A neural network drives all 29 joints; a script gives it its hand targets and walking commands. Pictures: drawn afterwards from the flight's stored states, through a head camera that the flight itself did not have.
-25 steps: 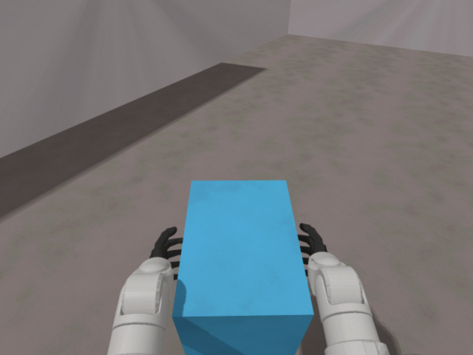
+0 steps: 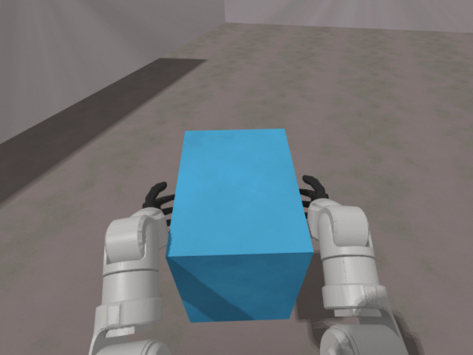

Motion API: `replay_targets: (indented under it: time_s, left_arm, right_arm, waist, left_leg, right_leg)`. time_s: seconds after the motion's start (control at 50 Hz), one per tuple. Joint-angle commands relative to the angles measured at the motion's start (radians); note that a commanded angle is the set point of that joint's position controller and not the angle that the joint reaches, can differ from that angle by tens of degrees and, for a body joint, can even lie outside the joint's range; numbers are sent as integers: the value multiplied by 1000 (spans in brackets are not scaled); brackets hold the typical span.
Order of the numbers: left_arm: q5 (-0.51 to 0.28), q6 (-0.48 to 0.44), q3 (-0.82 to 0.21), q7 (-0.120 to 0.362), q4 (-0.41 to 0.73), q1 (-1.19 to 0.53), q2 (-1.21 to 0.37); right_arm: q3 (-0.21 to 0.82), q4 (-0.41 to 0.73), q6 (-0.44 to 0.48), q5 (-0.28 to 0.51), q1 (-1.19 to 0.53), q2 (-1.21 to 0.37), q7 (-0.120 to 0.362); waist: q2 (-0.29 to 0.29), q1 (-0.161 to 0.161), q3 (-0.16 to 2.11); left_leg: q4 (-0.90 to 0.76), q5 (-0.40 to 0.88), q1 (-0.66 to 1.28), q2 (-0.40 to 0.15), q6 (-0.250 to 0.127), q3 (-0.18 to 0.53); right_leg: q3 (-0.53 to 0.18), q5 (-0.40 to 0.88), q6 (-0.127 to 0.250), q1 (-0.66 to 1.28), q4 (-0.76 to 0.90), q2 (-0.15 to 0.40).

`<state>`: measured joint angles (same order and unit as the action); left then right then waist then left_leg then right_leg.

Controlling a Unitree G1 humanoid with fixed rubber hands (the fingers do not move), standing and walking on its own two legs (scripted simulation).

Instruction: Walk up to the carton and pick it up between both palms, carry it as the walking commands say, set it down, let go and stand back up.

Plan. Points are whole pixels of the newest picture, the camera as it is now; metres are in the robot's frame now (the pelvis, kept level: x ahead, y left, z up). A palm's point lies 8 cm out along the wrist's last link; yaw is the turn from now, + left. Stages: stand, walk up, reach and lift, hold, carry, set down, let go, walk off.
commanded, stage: carry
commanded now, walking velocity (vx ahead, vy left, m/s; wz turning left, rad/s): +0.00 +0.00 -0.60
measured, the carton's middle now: (237, 225) +0.35 +0.02 +0.08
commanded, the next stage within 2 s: none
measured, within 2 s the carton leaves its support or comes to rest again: neither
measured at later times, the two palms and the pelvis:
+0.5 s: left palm (212, 259) +0.27 +0.06 +0.08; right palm (389, 291) +0.23 -0.21 +0.07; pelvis -0.09 -0.01 +0.01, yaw -17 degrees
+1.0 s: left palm (279, 284) +0.20 -0.04 +0.13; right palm out of the picture +0.09 -0.29 +0.12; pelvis -0.11 -0.05 +0.03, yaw -21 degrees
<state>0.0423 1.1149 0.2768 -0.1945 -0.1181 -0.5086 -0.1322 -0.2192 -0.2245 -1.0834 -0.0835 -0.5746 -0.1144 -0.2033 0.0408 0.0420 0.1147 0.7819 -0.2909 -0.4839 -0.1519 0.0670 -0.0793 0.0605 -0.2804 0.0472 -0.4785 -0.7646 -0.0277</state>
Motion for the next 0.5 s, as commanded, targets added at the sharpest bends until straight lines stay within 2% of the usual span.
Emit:
replay_targets:
  time_s: [0.0,0.02,0.04,0.06,0.08,0.1,0.12,0.14,0.16,0.18,0.2,0.22,0.24,0.26,0.28,0.3,0.32,0.34,0.36,0.38,0.4,0.42,0.44,0.46,0.48]
  left_arm:
    - [-197,-53,-555,30,42,-811,-840]
    - [-215,-66,-558,33,88,-859,-875]
    - [-212,-77,-558,28,141,-884,-881]
    - [-217,-91,-578,27,164,-909,-901]
    - [-214,-98,-575,16,188,-964,-883]
    - [-195,-97,-557,17,200,-903,-875]
    - [-192,-114,-549,14,230,-939,-852]
    - [-201,-129,-559,13,310,-932,-843]
    - [-209,-128,-576,13,322,-937,-850]
    - [-186,-128,-566,15,300,-855,-831]
    - [-196,-133,-593,15,361,-822,-823]
    - [-187,-127,-582,17,310,-770,-827]
    - [-197,-124,-625,20,356,-728,-826]
    - [-218,-115,-644,21,356,-780,-817]
    - [-256,-130,-709,32,408,-953,-810]
    - [-261,-131,-701,34,440,-856,-816]
    - [-269,-139,-703,39,425,-838,-827]
    - [-286,-146,-712,41,443,-840,-819]
    - [-312,-152,-723,47,465,-909,-807]
    - [-320,-143,-723,51,456,-868,-813]
    - [-327,-136,-738,53,439,-862,-801]
    - [-333,-132,-753,60,449,-787,-806]
    - [-335,-132,-763,67,413,-751,-813]
    - [-333,-125,-759,70,397,-680,-829]
    - [-330,-123,-757,65,353,-709,-827]
  right_arm:
    - [515,164,36,223,-750,-907,21]
    - [533,190,43,256,-806,-949,28]
    - [555,185,44,281,-805,-982,41]
    - [551,221,67,292,-847,-980,43]
    - [538,176,66,300,-833,-993,44]
    - [565,177,64,318,-811,-1028,49]
    - [587,212,74,330,-877,-1018,50]
    - [591,203,80,333,-784,-1037,56]
    - [590,219,85,333,-781,-1042,53]
    - [604,233,84,336,-763,-1028,55]
    - [602,252,91,335,-663,-1025,60]
    - [621,281,94,350,-673,-1043,62]
    - [615,373,107,352,-663,-998,60]
    - [590,345,113,327,-651,-962,52]
    - [564,399,143,316,-745,-914,46]
    - [576,439,132,307,-631,-934,48]
    - [600,504,140,315,-696,-907,54]
    - [594,489,144,293,-644,-895,47]
    - [586,511,152,290,-719,-878,36]
    - [570,466,132,251,-596,-876,24]
    - [549,462,130,226,-576,-832,15]
    - [545,487,133,220,-496,-812,13]
    - [546,509,140,214,-485,-777,12]
    - [570,558,137,236,-516,-773,13]
    - [559,506,130,216,-504,-770,7]
  waist:
    - [-189,-25,376]
    - [-174,-23,401]
    - [-143,-25,441]
    - [-110,-21,471]
    - [-104,-19,498]
    - [-147,-18,500]
    - [-253,-20,511]
    - [-231,-18,528]
    - [-245,-16,565]
    - [-222,-19,590]
    - [-160,-35,624]
    - [-205,-47,608]
    - [-36,-51,651]
    - [307,-35,624]
    - [369,-48,582]
    - [206,-47,603]
    - [72,-51,574]
    - [54,-53,561]
    - [52,-58,561]
    - [38,-59,564]
    - [94,-54,549]
    - [187,-44,584]
    - [103,-35,576]
    - [-13,-30,622]
    - [-137,-25,658]
  left_leg:
    - [355,-244,-225,90,23,107]
    - [340,-218,-218,89,23,111]
    - [313,-195,-193,102,16,96]
    - [268,-193,-163,106,16,93]
    - [249,-193,-119,108,10,84]
    - [211,-173,-73,138,-1,65]
    - [146,-161,-28,145,-8,63]
    - [66,-171,0,152,-21,77]
    - [4,-155,61,155,-33,67]
    - [-63,-179,132,169,-51,73]
    - [-188,-149,268,160,-64,50]
    - [-349,-98,447,116,-90,60]
    - [-337,59,597,-32,-105,191]
    - [-308,247,556,-258,-211,435]
    - [-326,322,462,-309,-250,419]
    - [-296,411,525,-306,-246,339]
    - [-279,459,579,-282,-216,260]
    - [-227,620,573,-247,-199,225]
    - [-247,557,513,-240,-182,214]
    - [-227,540,489,-248,-172,170]
    - [-185,517,463,-229,-155,129]
    - [-128,540,422,-217,-132,81]
    - [-62,549,363,-190,-85,35]
    - [33,506,293,-152,-34,-15]
    - [85,259,85,-77,13,-26]
  right_leg:
    - [-628,8,127,318,424,345]
    - [-571,57,123,334,398,322]
    - [-489,154,119,370,352,295]
    - [-432,275,130,384,302,279]
    - [-421,213,123,349,320,280]
    - [-409,63,102,334,359,266]
    - [-390,-36,71,341,380,245]
    - [-411,-57,81,364,393,244]
    - [-390,-18,72,355,390,241]
    - [-392,62,55,365,387,239]
    - [-328,118,21,307,365,218]
    - [-250,146,-33,185,318,162]
    - [-179,205,-47,65,156,96]
    - [-59,-133,-68,-66,-45,23]
    - [-51,-174,-58,-85,-144,63]
    - [-30,-174,-64,-119,-208,51]
    - [-34,-155,-64,-153,-196,58]
    - [-46,-132,-61,-129,-165,76]
    - [-21,-120,-62,-55,-112,65]
    - [-7,-113,-63,-8,-80,64]
    - [15,-91,-59,50,31,49]
    - [17,-26,-54,155,143,51]
    - [-28,62,-27,238,252,83]
    - [-121,317,-15,368,263,156]
    - [-254,718,37,548,168,261]
